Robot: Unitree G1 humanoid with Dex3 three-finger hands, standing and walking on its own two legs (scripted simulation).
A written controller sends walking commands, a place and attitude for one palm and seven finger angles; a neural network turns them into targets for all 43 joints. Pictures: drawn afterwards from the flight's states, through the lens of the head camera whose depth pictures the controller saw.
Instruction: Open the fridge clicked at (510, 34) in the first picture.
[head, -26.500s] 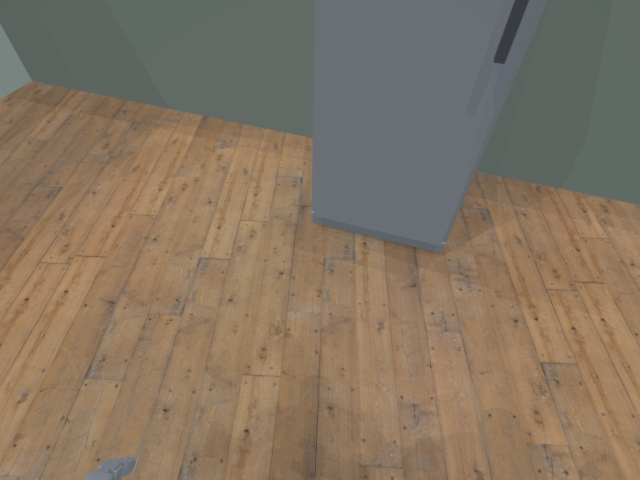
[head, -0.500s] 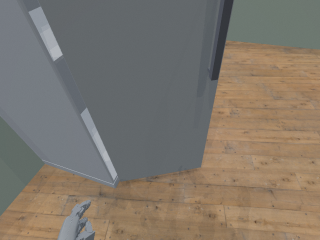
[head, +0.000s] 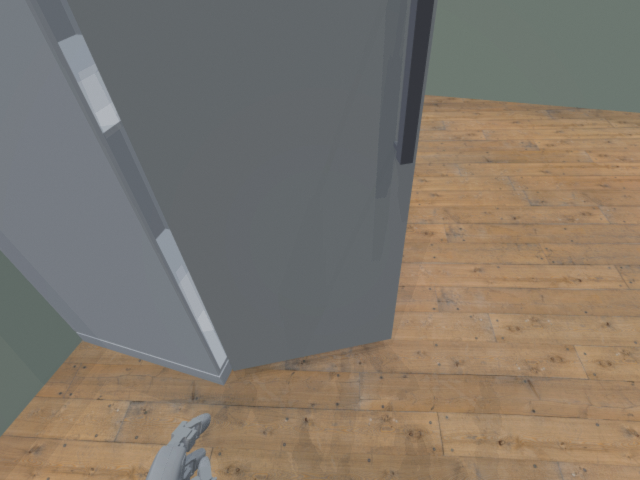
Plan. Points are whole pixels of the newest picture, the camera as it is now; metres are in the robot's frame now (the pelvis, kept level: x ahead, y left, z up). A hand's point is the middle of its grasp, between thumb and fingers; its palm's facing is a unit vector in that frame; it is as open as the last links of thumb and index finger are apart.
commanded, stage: stop stepping back and stand still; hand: right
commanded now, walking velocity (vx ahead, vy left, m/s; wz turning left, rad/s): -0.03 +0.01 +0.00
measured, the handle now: (411, 53) +0.69 -0.10 +0.25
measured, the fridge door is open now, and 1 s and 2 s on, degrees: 61 61 61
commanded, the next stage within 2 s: let the arm hang, fingers relaxed in 0.54 s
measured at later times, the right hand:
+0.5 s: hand (604, 316) +0.25 -0.25 +0.16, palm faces +0.35 +0.80 -0.49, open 7.4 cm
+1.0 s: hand out of the picture +0.05 -0.19 -0.18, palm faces +0.03 +0.99 -0.15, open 7.0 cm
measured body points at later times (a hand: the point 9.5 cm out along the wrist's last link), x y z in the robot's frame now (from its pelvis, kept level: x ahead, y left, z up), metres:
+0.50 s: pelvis +0.04 +0.01 +0.00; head +0.06 +0.00 +0.45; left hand +0.21 +0.25 -0.07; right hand +0.23 -0.29 +0.19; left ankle +0.03 +0.12 -0.74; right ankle +0.04 -0.11 -0.74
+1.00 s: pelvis +0.02 -0.01 +0.00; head +0.05 -0.04 +0.45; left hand +0.06 +0.24 -0.14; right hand +0.05 -0.24 -0.17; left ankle +0.03 +0.12 -0.74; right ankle +0.04 -0.11 -0.74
